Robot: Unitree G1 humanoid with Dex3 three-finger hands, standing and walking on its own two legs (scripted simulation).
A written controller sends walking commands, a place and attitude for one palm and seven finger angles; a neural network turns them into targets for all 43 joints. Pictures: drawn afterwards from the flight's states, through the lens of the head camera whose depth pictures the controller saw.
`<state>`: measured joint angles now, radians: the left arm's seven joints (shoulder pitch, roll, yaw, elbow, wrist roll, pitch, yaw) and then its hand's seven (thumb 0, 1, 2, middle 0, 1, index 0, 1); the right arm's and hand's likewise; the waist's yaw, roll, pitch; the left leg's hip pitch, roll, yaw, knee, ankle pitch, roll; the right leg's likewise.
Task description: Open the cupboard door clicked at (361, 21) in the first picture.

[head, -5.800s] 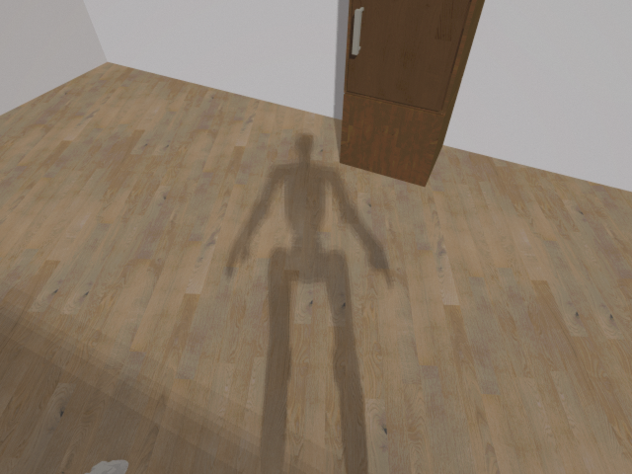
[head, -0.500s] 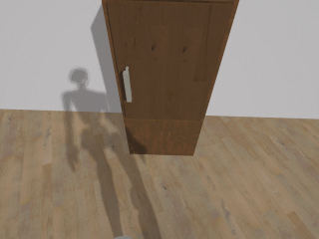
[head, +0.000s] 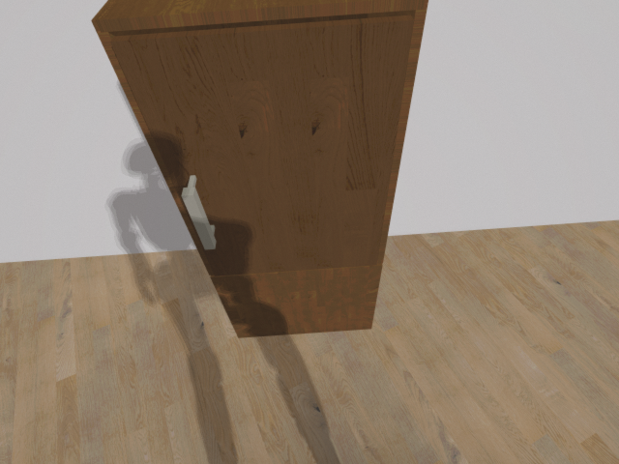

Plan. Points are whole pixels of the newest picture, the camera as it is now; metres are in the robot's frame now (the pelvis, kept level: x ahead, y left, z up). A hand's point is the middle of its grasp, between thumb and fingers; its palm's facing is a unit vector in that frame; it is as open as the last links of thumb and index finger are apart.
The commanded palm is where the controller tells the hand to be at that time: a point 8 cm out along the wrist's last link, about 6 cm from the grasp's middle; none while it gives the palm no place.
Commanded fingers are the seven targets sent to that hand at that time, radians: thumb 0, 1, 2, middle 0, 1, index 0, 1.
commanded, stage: come to a stop and stand still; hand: left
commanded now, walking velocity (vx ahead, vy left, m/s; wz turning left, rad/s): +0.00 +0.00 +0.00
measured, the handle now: (201, 213) +0.57 +0.25 -0.07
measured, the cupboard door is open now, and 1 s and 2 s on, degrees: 0 0 0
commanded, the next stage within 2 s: look again from close up in 1.24 s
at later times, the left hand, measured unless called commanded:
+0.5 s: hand out of the picture +0.09 +0.22 -0.18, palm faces +0.08 -0.98 -0.21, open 7.4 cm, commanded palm none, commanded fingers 0.00 0.90 0.90 -0.20 -0.30 -0.20 -0.30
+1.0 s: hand out of the picture +0.06 +0.15 -0.15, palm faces +0.01 -0.97 -0.22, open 7.3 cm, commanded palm none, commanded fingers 0.00 0.90 0.90 -0.20 -0.30 -0.20 -0.30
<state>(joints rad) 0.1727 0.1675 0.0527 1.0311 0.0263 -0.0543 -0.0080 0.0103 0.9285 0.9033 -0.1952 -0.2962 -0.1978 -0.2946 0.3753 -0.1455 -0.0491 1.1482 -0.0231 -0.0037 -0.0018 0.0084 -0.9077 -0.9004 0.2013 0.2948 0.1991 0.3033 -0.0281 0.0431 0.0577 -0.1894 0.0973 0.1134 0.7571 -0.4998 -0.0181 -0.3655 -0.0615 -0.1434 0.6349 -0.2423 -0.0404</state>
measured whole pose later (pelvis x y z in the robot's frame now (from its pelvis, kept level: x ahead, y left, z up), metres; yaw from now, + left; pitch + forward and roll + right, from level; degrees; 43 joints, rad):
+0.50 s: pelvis +0.07 +0.03 +0.01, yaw +0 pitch +0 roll -1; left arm 0.20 0.20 0.06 1.03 0.01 0.05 0.04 0.01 0.91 0.90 -0.20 -0.30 -0.20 -0.30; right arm 0.08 -0.17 -0.04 0.97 -0.02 0.02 -0.03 0.00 -0.91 -0.90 0.20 0.29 0.20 0.30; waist 0.04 -0.04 0.11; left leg -0.30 0.03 0.10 0.56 -0.26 0.05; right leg -0.38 -0.01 -0.02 1.00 -0.55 0.02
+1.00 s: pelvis +0.03 -0.03 +0.01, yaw +0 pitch -1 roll +0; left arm 0.26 0.15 0.01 1.08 0.01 0.01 0.03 0.01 0.93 0.90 -0.20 -0.30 -0.20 -0.30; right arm 0.31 -0.19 -0.04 1.12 -0.02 0.03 -0.01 0.01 -0.91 -0.90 0.20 0.29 0.20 0.30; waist -0.03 0.04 0.00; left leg -0.26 0.07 0.03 0.46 -0.16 -0.03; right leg -0.14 0.00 -0.05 0.48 -0.31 -0.01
